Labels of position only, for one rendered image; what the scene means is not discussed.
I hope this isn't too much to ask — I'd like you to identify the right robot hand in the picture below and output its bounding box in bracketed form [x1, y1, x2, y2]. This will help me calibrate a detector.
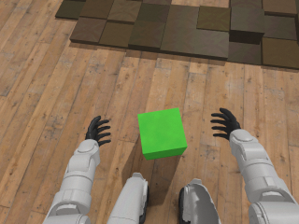
[210, 107, 241, 141]

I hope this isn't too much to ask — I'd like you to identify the right robot forearm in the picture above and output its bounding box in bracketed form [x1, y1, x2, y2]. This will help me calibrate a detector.
[229, 129, 299, 207]

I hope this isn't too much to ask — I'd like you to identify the robot right foot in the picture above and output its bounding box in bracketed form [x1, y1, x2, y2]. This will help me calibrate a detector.
[178, 187, 191, 224]

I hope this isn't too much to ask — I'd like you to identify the robot left upper arm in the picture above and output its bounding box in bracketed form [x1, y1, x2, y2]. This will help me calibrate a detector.
[44, 214, 91, 224]

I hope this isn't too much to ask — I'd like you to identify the left robot hand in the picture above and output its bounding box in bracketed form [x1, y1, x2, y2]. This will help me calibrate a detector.
[85, 116, 111, 147]

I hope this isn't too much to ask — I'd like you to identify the carton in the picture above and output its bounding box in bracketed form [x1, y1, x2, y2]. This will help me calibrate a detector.
[137, 107, 188, 161]

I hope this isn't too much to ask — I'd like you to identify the left robot shin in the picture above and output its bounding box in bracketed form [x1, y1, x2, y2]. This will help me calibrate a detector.
[126, 173, 145, 216]

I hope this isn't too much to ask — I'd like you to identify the left robot forearm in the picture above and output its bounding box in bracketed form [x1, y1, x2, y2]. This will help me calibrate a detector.
[42, 139, 101, 224]

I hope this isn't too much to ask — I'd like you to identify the robot right upper arm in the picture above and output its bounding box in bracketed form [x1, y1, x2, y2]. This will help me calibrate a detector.
[249, 201, 299, 224]

